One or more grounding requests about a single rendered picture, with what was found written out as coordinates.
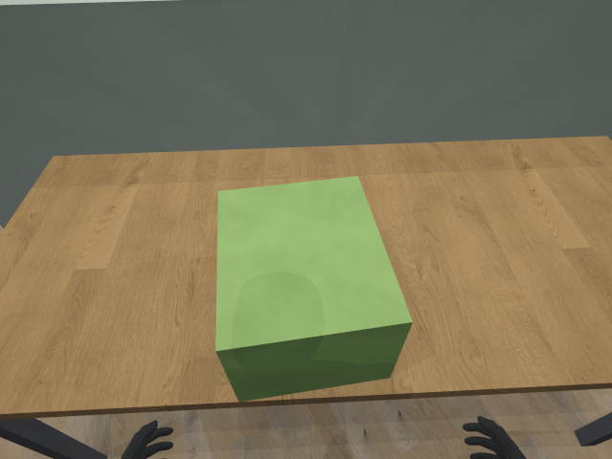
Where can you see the carton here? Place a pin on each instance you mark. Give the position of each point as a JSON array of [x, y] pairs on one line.
[[306, 295]]

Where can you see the robot left hand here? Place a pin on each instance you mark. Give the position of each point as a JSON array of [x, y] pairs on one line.
[[137, 449]]

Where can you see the table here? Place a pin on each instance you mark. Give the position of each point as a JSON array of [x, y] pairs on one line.
[[108, 277]]

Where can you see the robot right hand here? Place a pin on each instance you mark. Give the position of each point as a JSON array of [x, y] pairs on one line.
[[500, 441]]

